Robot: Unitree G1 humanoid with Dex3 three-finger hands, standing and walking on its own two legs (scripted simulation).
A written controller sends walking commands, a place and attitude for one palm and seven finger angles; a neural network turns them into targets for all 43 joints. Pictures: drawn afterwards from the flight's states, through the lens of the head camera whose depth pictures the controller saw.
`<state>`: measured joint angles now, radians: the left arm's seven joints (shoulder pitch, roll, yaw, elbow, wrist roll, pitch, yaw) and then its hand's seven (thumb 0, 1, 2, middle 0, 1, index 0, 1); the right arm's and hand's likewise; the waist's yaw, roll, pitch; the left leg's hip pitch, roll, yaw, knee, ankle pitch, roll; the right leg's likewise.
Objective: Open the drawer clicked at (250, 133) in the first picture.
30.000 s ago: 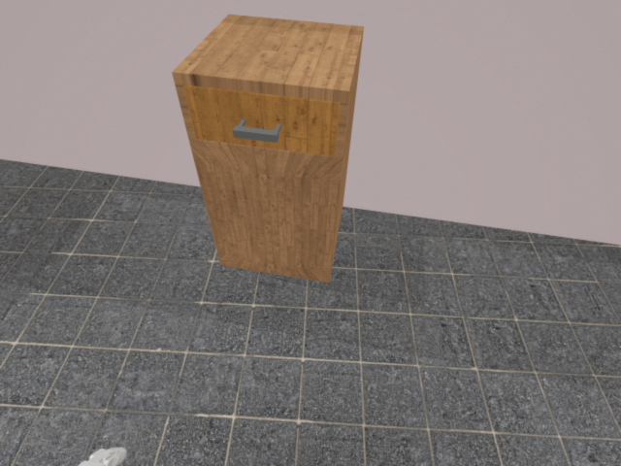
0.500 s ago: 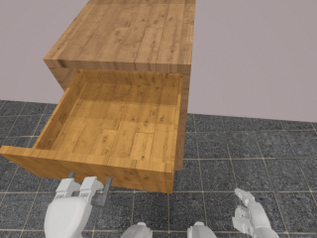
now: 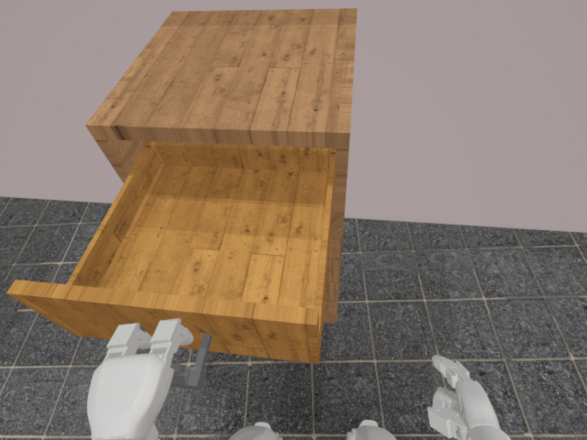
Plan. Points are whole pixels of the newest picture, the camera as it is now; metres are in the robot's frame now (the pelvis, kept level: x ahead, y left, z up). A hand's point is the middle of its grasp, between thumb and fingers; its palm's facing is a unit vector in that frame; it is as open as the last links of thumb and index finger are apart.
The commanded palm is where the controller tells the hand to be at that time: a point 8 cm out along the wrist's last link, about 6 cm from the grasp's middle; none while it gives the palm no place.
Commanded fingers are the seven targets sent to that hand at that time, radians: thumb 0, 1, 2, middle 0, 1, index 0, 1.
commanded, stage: lift the hand off the handle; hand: left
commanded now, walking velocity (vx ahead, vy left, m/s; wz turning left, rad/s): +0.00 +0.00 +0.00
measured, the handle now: (165, 356) +0.23 +0.20 -0.01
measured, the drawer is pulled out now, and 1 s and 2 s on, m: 0.30 0.30 0.30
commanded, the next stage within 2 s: draw the hand back to the body in 2.00 s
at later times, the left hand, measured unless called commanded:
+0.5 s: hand (146, 389) +0.18 +0.19 +0.03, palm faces +0.04 -0.15 -0.99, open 13.8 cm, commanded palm +0.14 +0.19 +0.08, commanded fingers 0.00 -0.50 0.30 -0.30 -1.20 -0.30 -1.20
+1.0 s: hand (138, 382) +0.18 +0.19 +0.07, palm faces +0.05 -0.17 -0.98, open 13.8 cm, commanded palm +0.14 +0.19 +0.12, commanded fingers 0.00 -0.50 0.30 -0.30 -1.20 -0.30 -1.20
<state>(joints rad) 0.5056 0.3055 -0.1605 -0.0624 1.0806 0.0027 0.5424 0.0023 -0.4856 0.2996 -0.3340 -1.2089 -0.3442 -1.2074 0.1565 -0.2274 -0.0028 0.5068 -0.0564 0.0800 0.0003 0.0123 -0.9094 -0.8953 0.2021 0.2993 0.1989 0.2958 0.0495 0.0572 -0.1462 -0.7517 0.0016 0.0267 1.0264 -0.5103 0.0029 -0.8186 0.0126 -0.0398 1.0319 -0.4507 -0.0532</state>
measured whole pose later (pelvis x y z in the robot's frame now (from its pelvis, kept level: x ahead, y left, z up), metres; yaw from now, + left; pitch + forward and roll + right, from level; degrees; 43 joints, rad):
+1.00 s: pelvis +0.01 +0.00 +0.03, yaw -1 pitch +8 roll +1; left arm 0.65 0.34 -0.16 -0.32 1.03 -0.01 0.44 0.00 -0.49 0.30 -0.32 -1.20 -0.32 -1.20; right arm 0.17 -0.24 0.00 0.47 -0.04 0.07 0.06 0.01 -0.91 -0.90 0.20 0.30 0.20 0.30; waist 0.08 0.07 -0.12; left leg -0.53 0.00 0.05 0.84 -0.45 0.01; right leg -0.61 0.02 -0.01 0.86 -0.40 -0.05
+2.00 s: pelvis +0.03 +0.03 +0.05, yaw -2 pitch +4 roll -1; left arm 0.65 0.40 -0.14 -0.56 0.98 0.05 0.28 0.00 -0.49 0.30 -0.32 -1.20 -0.32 -1.20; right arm 0.16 -0.24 0.03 0.44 -0.01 0.09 0.08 0.01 -0.91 -0.90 0.20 0.30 0.20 0.30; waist 0.12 0.09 -0.10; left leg -0.37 0.00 0.06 0.71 -0.42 0.03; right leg -0.43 0.03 0.00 0.69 -0.34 -0.02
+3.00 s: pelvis +0.05 +0.02 +0.07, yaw +3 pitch -2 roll -1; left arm 0.60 0.31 0.13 -0.58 0.01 -0.08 0.14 0.00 -0.25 0.40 -0.30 -1.05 -0.30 -1.04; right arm 0.24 -0.18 0.05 0.58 0.00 -0.15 -0.09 0.01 -0.91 -0.90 0.20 0.30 0.20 0.30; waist 0.06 0.05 0.00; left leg -0.13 -0.01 -0.03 0.52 -0.35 0.02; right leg -0.15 0.01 -0.08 0.48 -0.29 -0.02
